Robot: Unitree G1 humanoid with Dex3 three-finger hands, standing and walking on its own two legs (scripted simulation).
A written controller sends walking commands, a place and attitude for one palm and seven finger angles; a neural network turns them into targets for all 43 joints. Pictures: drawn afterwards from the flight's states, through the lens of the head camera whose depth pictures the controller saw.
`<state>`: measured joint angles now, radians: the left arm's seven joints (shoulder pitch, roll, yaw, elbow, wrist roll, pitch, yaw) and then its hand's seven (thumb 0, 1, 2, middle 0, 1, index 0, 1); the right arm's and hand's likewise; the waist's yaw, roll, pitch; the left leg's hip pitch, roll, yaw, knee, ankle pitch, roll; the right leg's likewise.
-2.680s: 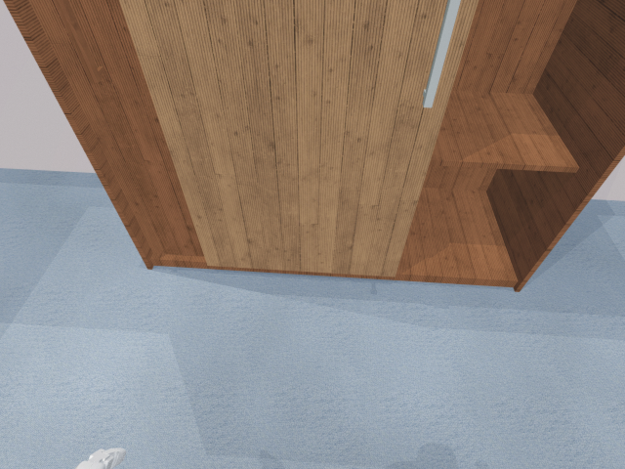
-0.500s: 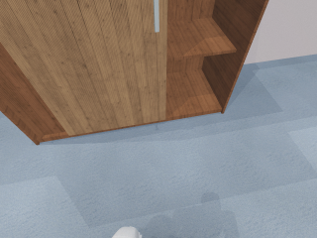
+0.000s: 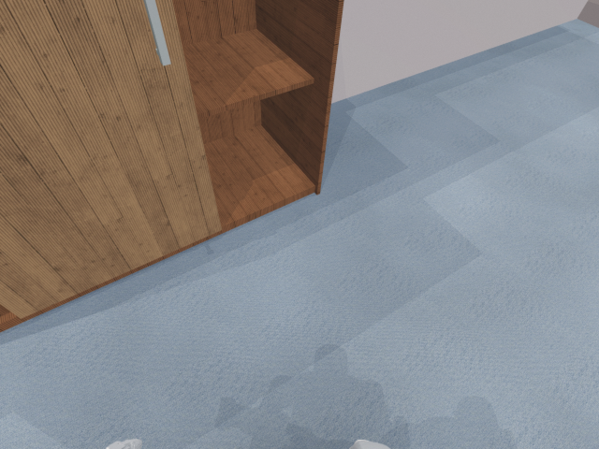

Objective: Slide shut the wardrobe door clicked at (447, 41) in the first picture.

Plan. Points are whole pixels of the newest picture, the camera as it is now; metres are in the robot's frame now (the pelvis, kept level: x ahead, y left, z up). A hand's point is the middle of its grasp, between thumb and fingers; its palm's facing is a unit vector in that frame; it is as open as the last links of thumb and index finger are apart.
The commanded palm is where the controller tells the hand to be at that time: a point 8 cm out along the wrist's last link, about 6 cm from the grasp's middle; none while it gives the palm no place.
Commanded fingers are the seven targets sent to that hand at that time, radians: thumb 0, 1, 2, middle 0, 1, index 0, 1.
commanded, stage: walk to a spot facing it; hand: left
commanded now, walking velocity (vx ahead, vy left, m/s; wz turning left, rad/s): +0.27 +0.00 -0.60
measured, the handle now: out of the picture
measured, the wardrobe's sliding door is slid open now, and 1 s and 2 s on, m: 0.47 0.47 0.47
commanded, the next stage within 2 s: turn to face it in 1.06 s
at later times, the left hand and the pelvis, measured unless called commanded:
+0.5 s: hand (176, 434) +0.16 +0.20 -0.19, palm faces -0.21 -0.96 -0.17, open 7.4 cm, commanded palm none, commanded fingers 0.00 0.90 0.90 -0.20 -0.30 -0.20 -0.30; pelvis +0.11 +0.01 -0.01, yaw -17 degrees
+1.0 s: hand (322, 255) +0.51 -0.03 -0.18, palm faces -0.63 -0.76 -0.14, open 7.4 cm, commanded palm none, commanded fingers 0.00 0.90 0.90 -0.20 -0.30 -0.20 -0.30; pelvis +0.29 -0.08 -0.03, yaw -36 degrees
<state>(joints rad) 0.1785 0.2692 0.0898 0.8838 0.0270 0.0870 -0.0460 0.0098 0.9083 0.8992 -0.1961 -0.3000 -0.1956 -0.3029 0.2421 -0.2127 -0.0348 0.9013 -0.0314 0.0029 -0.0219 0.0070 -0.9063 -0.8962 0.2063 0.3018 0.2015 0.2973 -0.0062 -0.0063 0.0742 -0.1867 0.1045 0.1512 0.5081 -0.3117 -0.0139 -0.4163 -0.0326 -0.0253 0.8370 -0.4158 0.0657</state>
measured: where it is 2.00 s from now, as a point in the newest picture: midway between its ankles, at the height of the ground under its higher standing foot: (351, 375)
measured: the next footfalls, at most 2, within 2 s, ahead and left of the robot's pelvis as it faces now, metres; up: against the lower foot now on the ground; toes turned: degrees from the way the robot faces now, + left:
right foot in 0.08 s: +0.04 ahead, -0.14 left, +0.00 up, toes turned -7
left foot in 0.46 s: +0.21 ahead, +0.09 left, +0.00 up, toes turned -10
